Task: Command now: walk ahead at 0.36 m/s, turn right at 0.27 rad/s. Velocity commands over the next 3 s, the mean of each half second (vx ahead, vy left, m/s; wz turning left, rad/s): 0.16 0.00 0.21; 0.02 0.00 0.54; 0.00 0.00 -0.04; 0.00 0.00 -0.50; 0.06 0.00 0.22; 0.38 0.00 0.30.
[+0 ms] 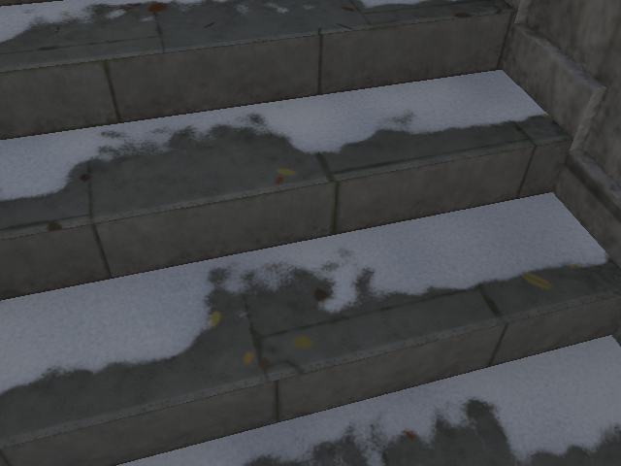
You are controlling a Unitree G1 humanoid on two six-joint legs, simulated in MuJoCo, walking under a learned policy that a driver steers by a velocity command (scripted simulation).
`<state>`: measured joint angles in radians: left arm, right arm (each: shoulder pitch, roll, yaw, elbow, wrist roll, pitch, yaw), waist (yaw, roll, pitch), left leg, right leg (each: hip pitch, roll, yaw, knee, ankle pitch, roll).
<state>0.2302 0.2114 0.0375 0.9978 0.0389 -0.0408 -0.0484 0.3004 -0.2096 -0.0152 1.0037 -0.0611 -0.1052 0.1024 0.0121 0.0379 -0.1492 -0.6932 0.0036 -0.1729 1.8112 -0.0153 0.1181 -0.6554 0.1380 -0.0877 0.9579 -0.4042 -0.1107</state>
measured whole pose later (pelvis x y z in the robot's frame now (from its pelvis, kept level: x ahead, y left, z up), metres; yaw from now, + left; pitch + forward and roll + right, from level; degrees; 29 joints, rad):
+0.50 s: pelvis +0.19 +0.09 +0.12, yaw +9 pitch +6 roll +0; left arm 0.21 0.25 0.05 0.86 0.02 -0.07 -0.04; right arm 0.09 -0.19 0.00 0.76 -0.05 -0.08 0.02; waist -0.03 -0.03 -0.12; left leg -0.86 -0.04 0.09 1.13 -0.38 0.10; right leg -0.47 0.03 0.14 1.26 -0.22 -0.02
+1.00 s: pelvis +0.26 +0.06 +0.19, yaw +25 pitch +4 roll +0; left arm 0.15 0.23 0.04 0.69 0.02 -0.08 0.00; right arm 0.11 -0.25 -0.04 0.66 0.02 -0.11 0.04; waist 0.01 0.01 -0.06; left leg -0.52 -0.15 -0.20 0.68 -0.21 0.04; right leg -0.44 0.03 0.03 0.67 -0.31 0.03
